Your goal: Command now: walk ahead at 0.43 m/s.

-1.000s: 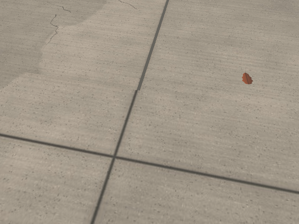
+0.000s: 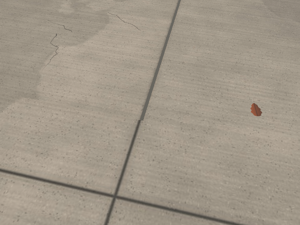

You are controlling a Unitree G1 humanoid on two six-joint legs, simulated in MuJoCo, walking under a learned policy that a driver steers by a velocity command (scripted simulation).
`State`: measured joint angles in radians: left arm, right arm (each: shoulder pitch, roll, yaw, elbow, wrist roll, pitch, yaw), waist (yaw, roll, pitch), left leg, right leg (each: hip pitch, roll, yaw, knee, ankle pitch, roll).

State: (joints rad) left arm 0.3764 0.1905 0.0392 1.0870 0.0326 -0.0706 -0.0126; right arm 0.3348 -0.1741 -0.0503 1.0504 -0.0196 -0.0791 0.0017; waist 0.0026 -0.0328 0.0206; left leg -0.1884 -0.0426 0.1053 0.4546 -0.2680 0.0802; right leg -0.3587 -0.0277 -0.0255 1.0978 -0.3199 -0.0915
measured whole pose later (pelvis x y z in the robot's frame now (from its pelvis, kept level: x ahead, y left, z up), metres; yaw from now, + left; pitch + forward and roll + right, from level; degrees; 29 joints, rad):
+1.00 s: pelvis +0.53 +0.06 -0.02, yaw +21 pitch +0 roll +0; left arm 0.36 0.19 0.05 0.98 0.01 -0.07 0.01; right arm 0.12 -0.22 -0.08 0.88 -0.03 -0.03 0.02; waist 0.01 0.00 0.08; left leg -0.39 -0.10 0.12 0.61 -0.23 0.17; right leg -0.23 -0.07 -0.12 1.20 -0.42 -0.02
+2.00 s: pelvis +0.97 +0.32 -0.01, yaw +53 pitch +2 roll -1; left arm 0.46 0.23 0.03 0.92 0.01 -0.07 0.00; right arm 0.00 -0.22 -0.01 0.69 -0.05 -0.02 0.06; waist 0.08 0.02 0.04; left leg -0.50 0.01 0.06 0.56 -0.17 0.11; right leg 0.09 -0.02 -0.22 0.27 -0.38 0.01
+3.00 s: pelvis +1.12 +0.60 -0.10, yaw +27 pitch +2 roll +1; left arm 0.32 0.26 0.08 0.73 0.03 0.04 0.01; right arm 0.12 -0.15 0.03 0.59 -0.02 0.04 -0.03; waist 0.05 -0.03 -0.04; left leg -0.60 -0.06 0.02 1.16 -0.67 0.08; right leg -0.38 0.08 0.22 0.36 -0.06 -0.01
